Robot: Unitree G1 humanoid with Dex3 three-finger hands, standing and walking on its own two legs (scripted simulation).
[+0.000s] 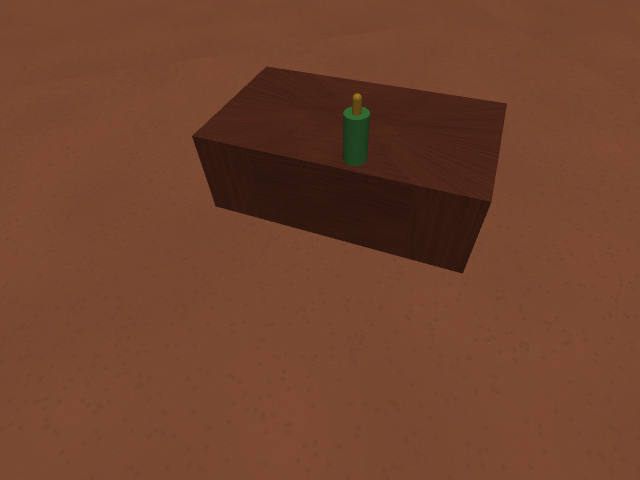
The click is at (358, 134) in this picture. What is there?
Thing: necked bottle
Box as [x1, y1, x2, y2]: [343, 93, 369, 165]
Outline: 358,93 354,94 352,97 352,106 345,109 343,113 343,159 346,163 351,165 362,164 366,160 369,111 361,106 361,96
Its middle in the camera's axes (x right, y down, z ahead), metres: +0.11 -0.38 +1.32
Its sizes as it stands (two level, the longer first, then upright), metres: 0.088 0.088 0.253
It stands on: a support 0.39 m high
